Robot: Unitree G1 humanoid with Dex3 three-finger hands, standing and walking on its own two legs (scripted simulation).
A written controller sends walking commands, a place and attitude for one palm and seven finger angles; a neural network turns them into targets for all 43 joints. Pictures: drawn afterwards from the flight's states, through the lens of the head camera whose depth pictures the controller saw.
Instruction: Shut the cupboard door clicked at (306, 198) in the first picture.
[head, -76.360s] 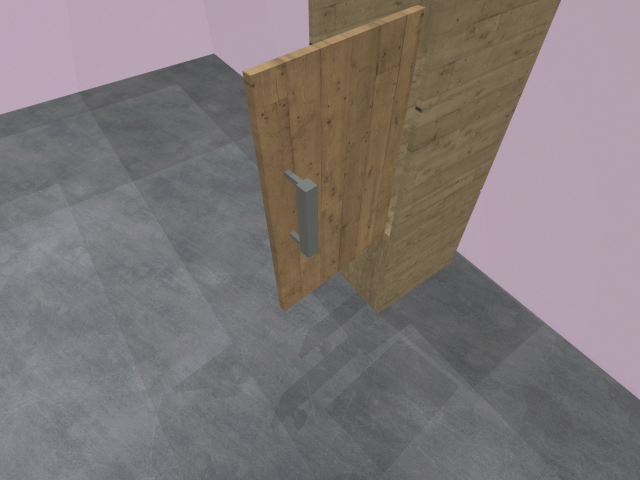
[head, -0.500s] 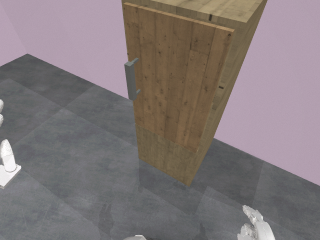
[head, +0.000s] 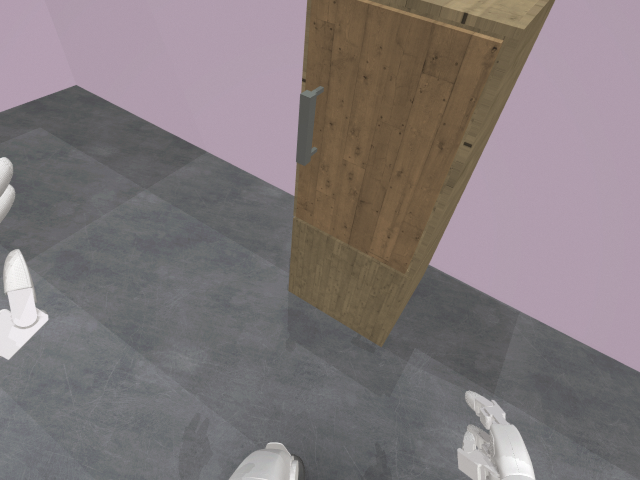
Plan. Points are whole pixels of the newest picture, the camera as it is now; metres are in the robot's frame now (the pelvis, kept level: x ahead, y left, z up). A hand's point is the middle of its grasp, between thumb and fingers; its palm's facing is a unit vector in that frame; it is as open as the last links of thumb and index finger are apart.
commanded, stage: stop stepping back and stand still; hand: left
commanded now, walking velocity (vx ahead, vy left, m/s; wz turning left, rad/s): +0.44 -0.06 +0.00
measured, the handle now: (311, 126) +0.82 +0.14 +0.01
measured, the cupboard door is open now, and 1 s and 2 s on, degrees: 0 0 0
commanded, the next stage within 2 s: let the arm hang, fingers relaxed in 1.68 s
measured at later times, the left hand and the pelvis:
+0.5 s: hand out of the picture +0.04 +0.35 +0.22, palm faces +0.50 -0.78 -0.37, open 7.4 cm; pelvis -0.16 +0.07 +0.02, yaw -4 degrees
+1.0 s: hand out of the picture -0.03 +0.35 +0.20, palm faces +0.51 -0.72 -0.47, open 7.4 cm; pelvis -0.22 +0.07 +0.02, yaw -2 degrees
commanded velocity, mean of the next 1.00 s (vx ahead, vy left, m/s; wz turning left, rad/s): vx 0.27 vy -0.06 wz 0.00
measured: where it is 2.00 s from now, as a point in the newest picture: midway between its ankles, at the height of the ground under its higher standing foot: outside the picture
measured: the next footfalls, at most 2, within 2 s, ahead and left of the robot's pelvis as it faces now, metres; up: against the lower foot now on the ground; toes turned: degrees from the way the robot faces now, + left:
left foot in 0.06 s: +0.13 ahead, +0.08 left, +0.00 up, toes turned +1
right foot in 0.30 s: -0.05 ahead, -0.03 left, +0.00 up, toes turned -6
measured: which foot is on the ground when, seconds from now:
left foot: up 0.00-0.04, down 0.06-0.28, up 0.30-0.52, down 0.54-0.78, up 0.80-1.00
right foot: down 0.00-0.08, up 0.10-0.28, down 0.30-0.52, up 0.54-0.78, down 0.80-1.00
